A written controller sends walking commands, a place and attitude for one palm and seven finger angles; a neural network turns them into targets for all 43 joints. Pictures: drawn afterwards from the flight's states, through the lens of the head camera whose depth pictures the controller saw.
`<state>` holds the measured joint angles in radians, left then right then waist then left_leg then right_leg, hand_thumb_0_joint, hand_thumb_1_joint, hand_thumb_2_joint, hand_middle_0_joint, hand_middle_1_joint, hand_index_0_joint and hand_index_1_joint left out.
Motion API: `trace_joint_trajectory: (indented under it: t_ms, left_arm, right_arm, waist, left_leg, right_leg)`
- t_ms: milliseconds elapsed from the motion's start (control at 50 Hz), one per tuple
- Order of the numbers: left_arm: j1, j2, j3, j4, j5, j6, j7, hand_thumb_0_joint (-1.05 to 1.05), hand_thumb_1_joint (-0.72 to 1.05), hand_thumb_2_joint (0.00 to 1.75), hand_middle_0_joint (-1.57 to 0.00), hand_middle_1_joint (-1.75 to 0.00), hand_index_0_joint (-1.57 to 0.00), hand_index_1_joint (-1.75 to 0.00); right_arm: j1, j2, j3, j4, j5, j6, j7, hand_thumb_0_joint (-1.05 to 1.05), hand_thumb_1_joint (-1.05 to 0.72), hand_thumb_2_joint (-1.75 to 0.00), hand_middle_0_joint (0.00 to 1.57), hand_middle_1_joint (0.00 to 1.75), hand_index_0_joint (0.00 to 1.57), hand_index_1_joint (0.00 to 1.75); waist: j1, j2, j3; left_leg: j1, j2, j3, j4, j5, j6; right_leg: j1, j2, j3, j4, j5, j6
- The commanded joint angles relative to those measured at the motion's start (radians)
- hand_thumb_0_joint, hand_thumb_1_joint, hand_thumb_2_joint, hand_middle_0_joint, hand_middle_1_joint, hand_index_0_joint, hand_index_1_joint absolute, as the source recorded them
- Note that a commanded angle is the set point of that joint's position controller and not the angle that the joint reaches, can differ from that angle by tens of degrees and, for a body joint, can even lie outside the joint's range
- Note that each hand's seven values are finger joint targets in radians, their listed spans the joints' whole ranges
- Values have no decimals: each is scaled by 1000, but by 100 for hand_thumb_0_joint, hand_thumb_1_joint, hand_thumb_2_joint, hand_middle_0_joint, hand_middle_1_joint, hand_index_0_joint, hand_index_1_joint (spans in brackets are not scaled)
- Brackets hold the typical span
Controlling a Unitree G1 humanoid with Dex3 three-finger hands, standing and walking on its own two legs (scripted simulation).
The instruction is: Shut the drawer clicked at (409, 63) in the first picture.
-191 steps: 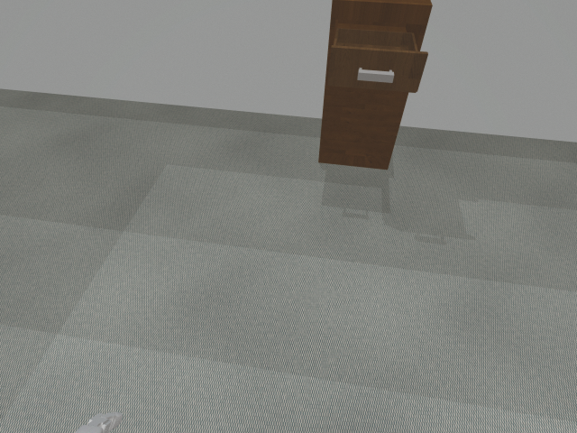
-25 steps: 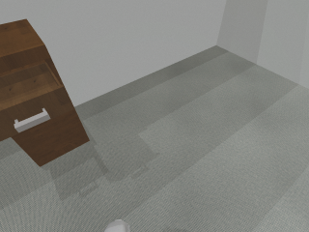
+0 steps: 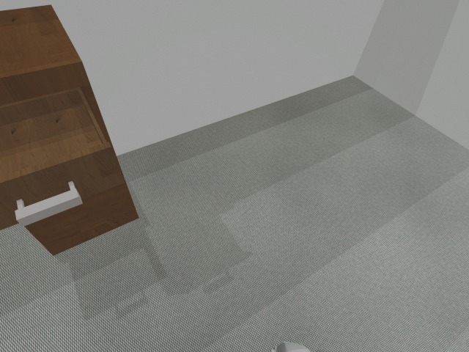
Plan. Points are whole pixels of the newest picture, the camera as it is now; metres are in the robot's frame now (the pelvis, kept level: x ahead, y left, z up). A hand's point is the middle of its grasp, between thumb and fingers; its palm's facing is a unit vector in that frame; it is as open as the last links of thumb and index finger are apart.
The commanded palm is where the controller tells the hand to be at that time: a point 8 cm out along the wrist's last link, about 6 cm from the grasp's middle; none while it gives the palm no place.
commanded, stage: turn to face it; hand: left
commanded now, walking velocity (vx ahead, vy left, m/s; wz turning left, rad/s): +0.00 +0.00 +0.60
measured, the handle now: (48, 200) +0.42 +0.46 -0.10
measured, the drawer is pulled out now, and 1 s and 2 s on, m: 0.28 0.28 0.28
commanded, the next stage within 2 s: take the last steps up to it in 0.88 s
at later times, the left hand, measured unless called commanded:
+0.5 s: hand out of the picture +0.08 +0.15 -0.14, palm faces +0.29 -0.92 -0.26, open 7.4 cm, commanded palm none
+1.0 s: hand out of the picture -0.06 +0.19 -0.17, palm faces +0.52 -0.81 -0.26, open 7.4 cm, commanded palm none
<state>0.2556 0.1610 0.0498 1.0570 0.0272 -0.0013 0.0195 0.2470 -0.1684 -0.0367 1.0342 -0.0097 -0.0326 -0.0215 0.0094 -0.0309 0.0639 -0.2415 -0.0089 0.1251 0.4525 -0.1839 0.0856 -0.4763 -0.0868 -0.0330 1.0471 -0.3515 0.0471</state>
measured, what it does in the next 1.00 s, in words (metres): steps on the spot, turning left: right foot, then left foot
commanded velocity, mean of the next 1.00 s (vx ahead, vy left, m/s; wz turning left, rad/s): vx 0.01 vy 0.00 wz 0.43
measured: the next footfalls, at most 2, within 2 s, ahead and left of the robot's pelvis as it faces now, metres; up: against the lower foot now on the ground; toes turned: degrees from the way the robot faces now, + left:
right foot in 0.28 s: +0.09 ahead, -0.15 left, +0.00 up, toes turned +6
left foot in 0.72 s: +0.00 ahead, +0.09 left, +0.00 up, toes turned +32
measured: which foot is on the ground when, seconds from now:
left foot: down 0.00-0.28, up 0.30-0.70, down 0.72-1.00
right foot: up 0.00-0.26, down 0.28-0.72, up 0.74-1.00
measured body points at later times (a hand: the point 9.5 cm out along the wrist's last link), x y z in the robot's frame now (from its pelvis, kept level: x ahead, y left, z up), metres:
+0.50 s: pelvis +0.03 -0.06 +0.00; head +0.06 -0.08 +0.45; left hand +0.06 +0.20 -0.12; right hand +0.14 -0.30 -0.16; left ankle -0.02 +0.07 -0.65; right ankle +0.05 -0.16 -0.74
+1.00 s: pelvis +0.01 -0.02 +0.00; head +0.03 +0.01 +0.45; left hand -0.09 +0.24 -0.15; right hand +0.22 -0.17 -0.13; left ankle -0.04 +0.07 -0.74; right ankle +0.07 -0.16 -0.68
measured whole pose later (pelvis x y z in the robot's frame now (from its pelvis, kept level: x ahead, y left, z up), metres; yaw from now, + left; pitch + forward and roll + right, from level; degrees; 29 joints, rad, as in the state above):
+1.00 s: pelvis +0.01 -0.02 +0.00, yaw +30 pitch -1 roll -1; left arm 0.22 0.25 0.05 0.97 0.02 0.06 0.02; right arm 0.13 -0.19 -0.02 0.92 -0.02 0.03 0.00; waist 0.03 -0.02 0.09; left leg -0.21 0.00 0.05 0.47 -0.25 0.04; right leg -0.42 -0.09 -0.04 0.98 -0.43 0.09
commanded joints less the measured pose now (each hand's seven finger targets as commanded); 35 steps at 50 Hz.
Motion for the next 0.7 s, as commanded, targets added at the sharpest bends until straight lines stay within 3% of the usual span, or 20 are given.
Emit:
trace_joint_trajectory:
  t_ms: [0,60,120,180,220,240,260,280,300,320,360,380,480,560,600,640,660,680]
  left_arm:
    - [54,49,27,-65,-4,20,4,0,90,90,-20,-30,-20,-30]
    - [-48,69,33,-116,-8,24,5,0,90,90,-20,-30,-20,-30]
    - [-96,70,31,-157,-13,22,7,0,90,90,-20,-30,-20,-30]
    - [-74,79,33,-172,-19,14,12,0,90,90,-20,-30,-20,-30]
    - [-24,103,37,-170,-22,3,16,0,90,90,-20,-30,-20,-30]
    - [0,160,47,-171,-14,-7,23,0,90,90,-20,-30,-20,-30]
    - [17,257,63,-178,0,-12,31,0,90,90,-20,-30,-20,-30]
    - [25,264,58,-191,-8,-7,28,0,90,90,-20,-30,-20,-30]
    - [-49,210,50,-207,-9,-11,30,0,90,90,-20,-30,-20,-30]
    - [-106,191,42,-220,-11,-10,28,0,90,90,-20,-30,-20,-30]
    - [-140,156,29,-235,-12,-8,25,0,90,90,-20,-30,-20,-30]
    - [-118,155,29,-230,-11,-12,24,0,90,90,-20,-30,-20,-30]
    - [-15,202,37,-202,-1,-6,20,0,90,90,-20,-30,-20,-30]
    - [23,239,46,-184,6,0,14,0,90,90,-20,-30,-20,-30]
    - [31,255,52,-179,7,4,12,0,90,90,-20,-30,-20,-30]
    - [24,263,54,-171,3,7,9,0,90,90,-20,-30,-20,-30]
    - [13,257,53,-169,-5,9,7,0,90,90,-20,-30,-20,-30]
    - [22,227,48,-185,-14,13,4,0,90,90,-20,-30,-20,-30]
  right_arm:
    - [37,-144,-37,-53,-5,2,-1,0,-90,-90,20,30,20,30]
    - [57,-159,-47,-55,-11,18,2,0,-90,-90,20,30,20,30]
    - [66,-178,-60,-65,-18,30,4,0,-90,-90,20,30,20,30]
    - [49,-193,-71,-85,-17,40,6,0,-90,-90,20,30,20,30]
    - [25,-189,-75,-103,-7,43,10,0,-90,-90,20,30,20,30]
    - [39,-146,-71,-112,2,42,17,0,-90,-90,20,30,20,30]
    - [45,-81,-60,-142,4,42,19,0,-90,-90,20,30,20,30]
    - [25,-129,-73,-152,-7,52,16,0,-90,-90,20,30,20,30]
    - [29,-130,-77,-136,-11,69,22,0,-90,-90,20,30,20,30]
    - [39,-120,-78,-118,-14,82,28,0,-90,-90,20,30,20,30]
    - [53,-115,-74,-113,-13,86,39,0,-90,-90,20,30,20,30]
    - [36,-109,-71,-117,-14,88,41,0,-90,-90,20,30,20,30]
    - [-84,-110,-59,-163,-12,94,45,0,-90,-90,20,30,20,30]
    - [-142,-107,-45,-190,-6,85,48,0,-90,-90,20,30,20,30]
    - [-145,-113,-38,-198,-3,78,46,0,-90,-90,20,30,20,30]
    - [-108,-129,-38,-190,-4,71,42,0,-90,-90,20,30,20,30]
    - [-59,-155,-43,-179,-5,64,41,0,-90,-90,20,30,20,30]
    - [2,-239,-61,-167,-11,51,37,0,-90,-90,20,30,20,30]
  waist:
    - [6,146,-66]
    - [-19,159,-43]
    - [-33,165,-61]
    - [-16,163,-82]
    - [15,126,-111]
    - [22,-6,-143]
    - [24,-283,-147]
    - [30,-206,-142]
    - [-9,-151,-96]
    - [-35,-155,-62]
    - [-56,-123,-35]
    - [-46,-126,-25]
    - [9,-133,-33]
    - [34,-176,-66]
    - [37,-191,-88]
    - [13,-188,-114]
    - [-19,-132,-145]
    - [-55,60,-209]
  left_leg:
    - [-8,256,-278,-200,212,97]
    - [-9,252,-345,-196,126,102]
    - [6,243,-390,-157,142,102]
    - [-40,231,-433,-92,230,90]
    - [-113,174,-405,-7,200,31]
    - [-228,107,-334,112,65,-29]
    - [-393,-43,-141,349,-322,-115]
    - [-358,-11,-148,558,-421,-118]
    - [-349,21,-183,677,-344,-122]
    - [-347,37,-168,737,-288,-134]
    - [-354,56,-132,781,-202,-147]
    - [-355,60,-118,779,-190,-155]
    - [-321,66,-70,600,-231,-169]
    - [-231,52,-25,404,-254,-155]
    - [-168,42,-7,313,-252,-141]
    - [-66,29,13,166,-159,-129]
    - [47,35,4,28,-45,-119]
    - [251,158,-136,-54,184,-70]
  right_leg:
    - [-11,-5,8,-27,43,30]
    - [-20,3,12,-118,16,36]
    - [39,33,5,-246,-33,30]
    - [170,65,1,-392,-9,20]
    - [336,48,2,-625,148,15]
    - [483,-87,120,-730,185,-16]
    - [560,-350,341,-767,373,-116]
    - [424,-431,326,-756,451,-195]
    - [335,-360,230,-768,387,-191]
    - [292,-307,171,-771,330,-165]
    - [282,-241,40,-739,378,-140]
    - [291,-239,7,-732,410,-140]
    - [358,-269,-34,-705,463,-162]
    - [389,-279,-61,-654,542,-164]
    - [389,-287,-67,-616,588,-159]
    - [374,-271,-104,-548,587,-121]
    - [339,-248,-140,-457,553,-83]
    - [176,-190,-172,-276,376,-25]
